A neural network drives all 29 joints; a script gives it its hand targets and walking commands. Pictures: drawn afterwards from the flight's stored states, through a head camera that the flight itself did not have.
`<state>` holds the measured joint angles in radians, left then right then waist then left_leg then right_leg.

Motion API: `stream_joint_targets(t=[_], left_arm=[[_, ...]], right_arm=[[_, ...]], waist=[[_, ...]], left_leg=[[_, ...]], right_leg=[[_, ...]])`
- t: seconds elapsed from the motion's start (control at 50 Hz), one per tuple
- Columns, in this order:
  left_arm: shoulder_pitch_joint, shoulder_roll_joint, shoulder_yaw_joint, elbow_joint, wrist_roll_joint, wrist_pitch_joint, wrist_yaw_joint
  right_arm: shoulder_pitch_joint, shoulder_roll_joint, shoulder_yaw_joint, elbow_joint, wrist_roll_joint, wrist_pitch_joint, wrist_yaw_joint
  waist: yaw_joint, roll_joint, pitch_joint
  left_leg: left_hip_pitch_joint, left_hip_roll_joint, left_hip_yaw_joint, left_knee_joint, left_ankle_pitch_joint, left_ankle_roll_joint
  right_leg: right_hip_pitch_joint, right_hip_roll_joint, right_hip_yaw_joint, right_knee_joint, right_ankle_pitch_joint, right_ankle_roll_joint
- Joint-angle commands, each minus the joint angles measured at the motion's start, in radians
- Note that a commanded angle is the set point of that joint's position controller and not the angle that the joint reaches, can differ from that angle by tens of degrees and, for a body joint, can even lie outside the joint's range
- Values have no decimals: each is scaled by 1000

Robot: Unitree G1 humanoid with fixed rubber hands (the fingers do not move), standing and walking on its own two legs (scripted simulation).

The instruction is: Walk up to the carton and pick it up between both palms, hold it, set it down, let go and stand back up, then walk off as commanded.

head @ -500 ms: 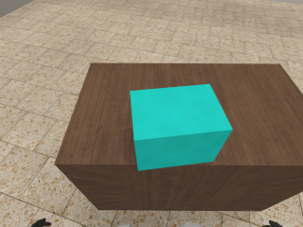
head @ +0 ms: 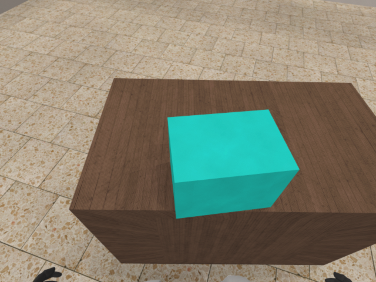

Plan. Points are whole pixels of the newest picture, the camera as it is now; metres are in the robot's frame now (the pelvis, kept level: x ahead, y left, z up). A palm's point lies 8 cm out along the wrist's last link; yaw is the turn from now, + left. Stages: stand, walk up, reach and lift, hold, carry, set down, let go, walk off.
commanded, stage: walk up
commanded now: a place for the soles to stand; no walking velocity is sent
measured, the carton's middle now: (221, 164) +0.39 -0.07 +0.00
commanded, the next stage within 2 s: reach and lift in 1.24 s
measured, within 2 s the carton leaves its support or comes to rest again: neither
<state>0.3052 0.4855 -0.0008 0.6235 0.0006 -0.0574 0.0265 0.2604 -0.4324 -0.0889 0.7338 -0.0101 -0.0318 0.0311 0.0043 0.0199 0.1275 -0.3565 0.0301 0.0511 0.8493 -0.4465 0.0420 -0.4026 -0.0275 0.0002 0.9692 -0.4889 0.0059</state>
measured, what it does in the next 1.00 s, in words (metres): steps on the spot: right foot, then left foot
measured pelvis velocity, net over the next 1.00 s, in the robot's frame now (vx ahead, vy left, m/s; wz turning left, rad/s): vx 0.02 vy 0.00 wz -0.01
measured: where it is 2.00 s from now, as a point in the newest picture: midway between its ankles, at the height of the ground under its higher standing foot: outside the picture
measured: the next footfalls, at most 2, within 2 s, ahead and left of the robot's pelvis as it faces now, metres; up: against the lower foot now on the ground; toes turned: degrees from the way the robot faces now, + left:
right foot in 0.12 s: +0.07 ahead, -0.14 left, +0.00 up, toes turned -3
left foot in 0.34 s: +0.08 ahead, +0.11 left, +0.00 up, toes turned +2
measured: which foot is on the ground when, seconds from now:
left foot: down 0.00-0.12, up 0.14-0.32, down 0.34-1.00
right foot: up 0.00-0.10, down 0.12-0.36, up 0.38-0.58, down 0.60-1.00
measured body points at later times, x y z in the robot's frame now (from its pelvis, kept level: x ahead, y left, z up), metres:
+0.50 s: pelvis +0.01 +0.00 +0.00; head +0.04 +0.01 +0.45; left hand +0.12 +0.33 -0.08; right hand +0.11 -0.33 -0.09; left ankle +0.02 +0.10 -0.70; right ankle +0.02 -0.15 -0.69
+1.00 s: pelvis +0.02 +0.00 +0.00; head +0.06 +0.00 +0.44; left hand +0.14 +0.32 -0.08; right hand +0.12 -0.33 -0.09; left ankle +0.03 +0.10 -0.70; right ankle +0.04 -0.14 -0.71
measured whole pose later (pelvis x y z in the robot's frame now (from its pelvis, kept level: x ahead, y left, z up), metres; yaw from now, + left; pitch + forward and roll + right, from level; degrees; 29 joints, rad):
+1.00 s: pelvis +0.02 +0.00 +0.00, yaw -1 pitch -2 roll -1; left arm 0.30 0.47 0.00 0.62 0.00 -0.09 0.03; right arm 0.25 -0.43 -0.09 0.74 -0.01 -0.04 0.03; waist 0.00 0.02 0.12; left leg -0.37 0.04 0.05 0.86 -0.44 0.03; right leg -0.37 -0.02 0.00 0.81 -0.37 0.00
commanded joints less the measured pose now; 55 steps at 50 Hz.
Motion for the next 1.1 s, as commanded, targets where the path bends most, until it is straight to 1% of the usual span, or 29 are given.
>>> stream_joint_targets(t=[0.0,0.06,0.08,0.1,0.12,0.22,0.28,0.3,0.32,0.34,0.38,0.46,0.52,0.54,0.56,0.58,0.6,0.7,0.72,0.74,0.76,0.78,0.86,0.9,0.92,0.96,0.98,1.0,1.08], left_arm=[[38,163,91,24,13,-31,14],[180,173,104,69,18,-58,26],[259,254,133,83,32,-63,36],[213,300,139,60,34,-65,37],[172,310,128,57,22,-59,33],[49,268,112,20,36,-38,21],[-43,225,93,-6,31,-17,13],[-53,170,75,-11,26,-13,13],[-48,96,57,-26,14,-10,12],[-48,136,68,-16,17,-1,19],[-14,212,90,20,14,2,16],[35,170,95,42,19,-16,4],[107,155,93,58,16,-41,13],[134,174,102,65,22,-50,20],[168,230,120,65,32,-55,27],[149,273,126,50,34,-61,29],[137,295,121,54,24,-56,26],[-16,234,91,17,28,-30,20],[-58,192,77,4,25,-26,16],[-71,126,62,-11,17,-23,14],[-64,124,65,-8,15,-14,18],[-53,181,82,4,20,-8,21],[30,166,91,36,17,-26,7],[95,149,90,55,16,-43,10],[120,168,99,62,19,-53,17],[145,273,125,50,32,-63,30],[133,288,118,55,22,-59,26],[106,288,115,41,27,-55,26],[-43,208,81,11,25,-31,20]], right_arm=[[62,-269,-83,-57,-12,-12,-16],[-75,-205,-54,-101,4,3,-9],[-86,-152,-39,-130,13,1,-8],[-72,-101,-16,-142,13,8,-11],[-98,-181,-36,-118,6,27,-23],[5,-183,-59,-56,4,11,-2],[113,-173,-68,-12,-6,-10,-9],[153,-199,-78,3,-19,-17,-17],[164,-273,-95,-5,-38,-26,-25],[115,-340,-102,-27,-29,-27,-28],[41,-311,-92,-29,-15,-25,-25],[13,-264,-72,-46,-18,-24,-20],[-64,-235,-56,-71,-4,-10,-13],[-83,-196,-43,-80,1,-7,-10],[-79,-163,-34,-98,9,-7,-11],[-71,-128,-20,-112,15,0,-13],[-94,-179,-36,-105,7,13,-19],[35,-176,-57,-38,-3,-14,-10],[84,-194,-66,-24,-12,-23,-16],[111,-258,-82,-19,-27,-33,-22],[89,-315,-90,-32,-23,-35,-23],[76,-325,-93,-29,-17,-33,-20],[-10,-260,-67,-43,-12,-25,-20],[-57,-234,-53,-63,-4,-16,-15],[-84,-202,-42,-75,2,-12,-13],[-89,-137,-23,-112,18,-5,-13],[-98,-172,-36,-105,13,10,-19],[-97,-192,-45,-99,0,14,-19],[53,-182,-58,-29,-5,-22,-13]], waist=[[-59,146,-99],[51,39,-158],[88,-141,-203],[59,-252,-169],[52,-117,-153],[-6,-222,-75],[-80,-163,-94],[-105,-49,-92],[-106,176,-80],[-94,121,-49],[-59,27,2],[-49,124,-62],[18,75,-117],[37,26,-145],[49,-111,-194],[41,-187,-194],[39,-163,-177],[-58,-175,-108],[-91,-106,-122],[-101,91,-125],[-90,142,-84],[-86,72,-75],[-34,122,-65],[11,93,-126],[32,43,-154],[45,-159,-209],[39,-158,-179],[26,-152,-134],[-78,-129,-127]], left_leg=[[191,248,-303,-284,636,192],[-14,133,-116,-5,594,111],[-189,50,-54,244,457,43],[-372,-41,-28,292,-77,-14],[-307,1,-108,300,-209,-10],[-130,7,-31,69,-145,-7],[144,-30,0,-216,19,8],[204,6,-105,-317,-12,11],[239,203,-505,-469,-95,75],[182,362,-670,-561,-110,142],[98,343,-573,-522,-100,182],[100,246,-352,-371,302,162],[-18,170,-174,-188,425,122],[-64,132,-123,-75,444,81],[-154,58,-57,110,397,32],[-256,-9,-32,202,118,-21],[-236,-5,-66,206,-217,-12],[47,-6,-33,-169,9,14],[151,29,-121,-266,16,28],[217,176,-407,-402,-2,85],[221,346,-605,-502,24,157],[182,371,-606,-491,24,195],[103,247,-330,-348,358,172],[22,177,-180,-206,505,124],[-28,139,-125,-100,515,84],[-219,1,-25,188,243,-22],[-219,-4,-49,188,-201,-12],[-217,12,-73,177,-255,-8],[101,15,-73,-221,53,20]], right_leg=[[-112,11,-63,-122,-50,-33],[226,51,-59,-422,228,-70],[367,-89,221,-480,282,-138],[392,-323,586,-537,434,-255],[255,-394,610,-571,301,-328],[48,-256,346,-499,254,-255],[-133,-152,194,-364,136,-180],[-201,-96,108,-194,152,-132],[-339,24,8,77,95,-59],[-381,48,28,110,-80,-33],[-290,-1,71,110,-73,-36],[-126,-3,-17,-74,-49,-28],[137,34,-63,-342,175,-52],[210,19,-1,-367,291,-73],[287,-97,228,-410,375,-137],[308,-273,539,-474,446,-247],[232,-357,586,-505,407,-330],[-23,-172,291,-386,300,-197],[-130,-115,207,-280,296,-139],[-248,-6,71,-29,259,-68],[-341,59,-13,46,-41,-30],[-307,20,53,72,-121,-32],[-103,6,-21,-116,-48,-40],[106,30,-64,-320,195,-44],[195,19,-16,-353,333,-63],[301,-244,480,-442,475,-233],[233,-349,544,-479,478,-327],[191,-351,546,-480,430,-338],[-56,-144,241,-317,381,-165]])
